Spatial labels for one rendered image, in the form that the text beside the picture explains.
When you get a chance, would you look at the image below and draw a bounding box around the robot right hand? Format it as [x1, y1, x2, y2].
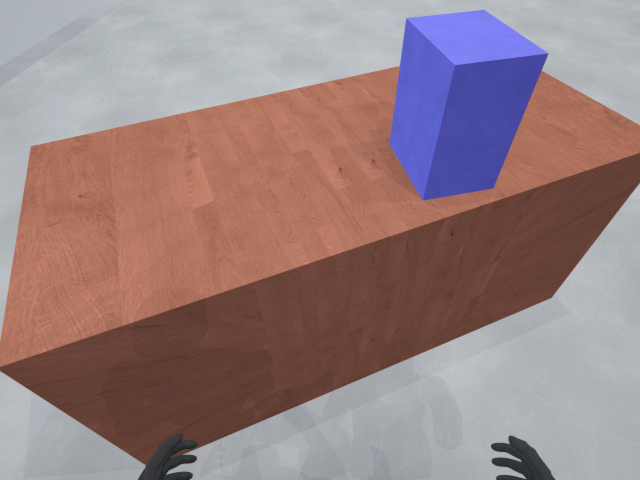
[491, 435, 555, 480]

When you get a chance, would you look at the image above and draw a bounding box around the carton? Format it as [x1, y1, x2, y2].
[389, 10, 549, 201]

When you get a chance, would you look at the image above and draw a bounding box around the robot left hand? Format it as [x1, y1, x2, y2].
[138, 433, 198, 480]

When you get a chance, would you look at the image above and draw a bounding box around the pedestal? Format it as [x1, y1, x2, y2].
[0, 66, 640, 465]

